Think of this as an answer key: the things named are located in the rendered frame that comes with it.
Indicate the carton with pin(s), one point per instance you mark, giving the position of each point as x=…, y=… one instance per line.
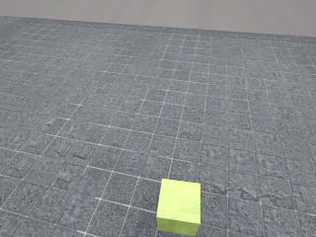
x=178, y=209

